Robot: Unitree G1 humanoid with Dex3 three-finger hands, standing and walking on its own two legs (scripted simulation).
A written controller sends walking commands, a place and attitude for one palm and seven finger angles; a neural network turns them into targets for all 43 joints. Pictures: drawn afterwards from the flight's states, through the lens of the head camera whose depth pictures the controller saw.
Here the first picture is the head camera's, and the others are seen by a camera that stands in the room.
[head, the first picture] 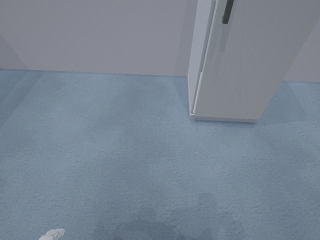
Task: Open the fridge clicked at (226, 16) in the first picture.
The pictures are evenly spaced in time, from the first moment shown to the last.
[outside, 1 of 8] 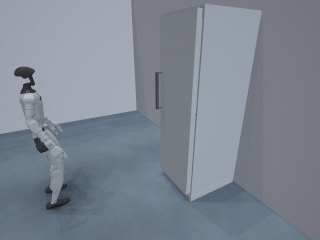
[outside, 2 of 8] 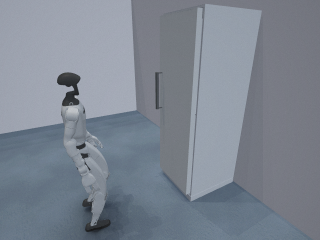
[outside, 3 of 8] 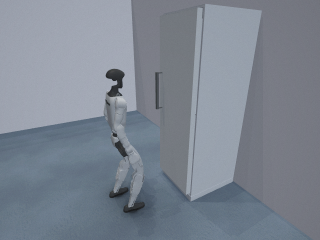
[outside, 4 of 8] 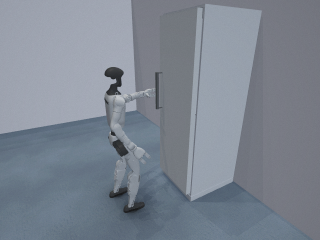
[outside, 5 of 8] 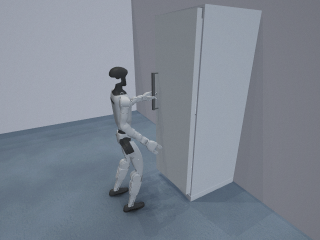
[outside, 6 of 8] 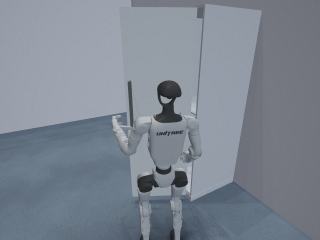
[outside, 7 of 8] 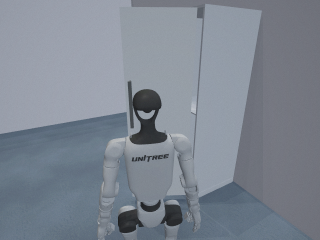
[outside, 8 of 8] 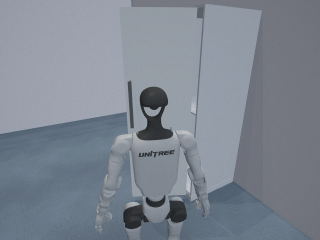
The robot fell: no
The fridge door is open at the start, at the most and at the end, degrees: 0 68 63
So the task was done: yes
